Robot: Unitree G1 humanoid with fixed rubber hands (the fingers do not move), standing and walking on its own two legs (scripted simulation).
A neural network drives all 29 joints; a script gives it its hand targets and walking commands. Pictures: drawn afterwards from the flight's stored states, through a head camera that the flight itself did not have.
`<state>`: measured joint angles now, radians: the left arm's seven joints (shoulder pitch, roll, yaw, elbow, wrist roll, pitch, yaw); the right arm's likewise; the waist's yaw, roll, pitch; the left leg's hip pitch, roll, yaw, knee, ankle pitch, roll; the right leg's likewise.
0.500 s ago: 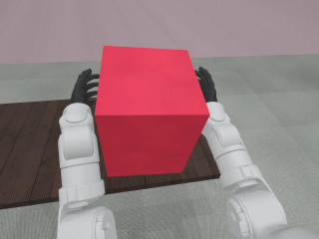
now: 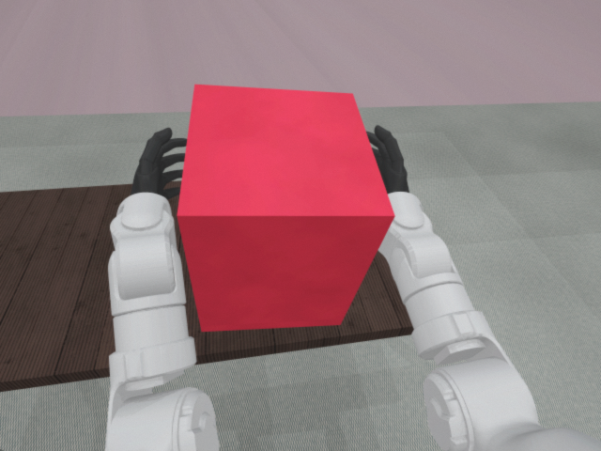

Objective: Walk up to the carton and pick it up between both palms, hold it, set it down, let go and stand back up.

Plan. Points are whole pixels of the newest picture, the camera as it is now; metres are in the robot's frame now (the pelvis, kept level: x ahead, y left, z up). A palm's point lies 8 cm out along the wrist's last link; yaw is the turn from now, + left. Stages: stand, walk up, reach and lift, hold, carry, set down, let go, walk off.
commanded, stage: hold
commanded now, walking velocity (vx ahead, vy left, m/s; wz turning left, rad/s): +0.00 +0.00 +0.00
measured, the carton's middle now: (274, 216) +0.37 +0.01 +0.14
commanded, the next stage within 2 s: set down in 0.30 s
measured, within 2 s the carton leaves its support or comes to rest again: neither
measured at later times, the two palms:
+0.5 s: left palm (149, 188) +0.35 +0.15 +0.21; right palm (390, 177) +0.37 -0.14 +0.20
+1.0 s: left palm (175, 208) +0.38 +0.14 +0.15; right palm (387, 195) +0.39 -0.15 +0.15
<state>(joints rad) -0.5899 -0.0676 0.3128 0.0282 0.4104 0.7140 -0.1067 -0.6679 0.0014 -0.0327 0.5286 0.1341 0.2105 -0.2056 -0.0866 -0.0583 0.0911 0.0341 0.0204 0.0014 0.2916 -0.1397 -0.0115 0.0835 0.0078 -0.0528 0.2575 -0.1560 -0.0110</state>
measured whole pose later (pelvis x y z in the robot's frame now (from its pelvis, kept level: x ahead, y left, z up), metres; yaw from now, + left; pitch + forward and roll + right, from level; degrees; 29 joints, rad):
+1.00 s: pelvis +0.03 -0.01 +0.00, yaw +1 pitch -8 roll +0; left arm -0.46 -0.11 0.25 0.09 0.38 0.42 -0.03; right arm -0.56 -0.01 -0.04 0.59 0.07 -0.12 -0.17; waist -0.06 -0.06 0.11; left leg 0.03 0.03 -0.02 0.30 -0.18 -0.03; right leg 0.09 0.02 -0.08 0.24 -0.19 -0.02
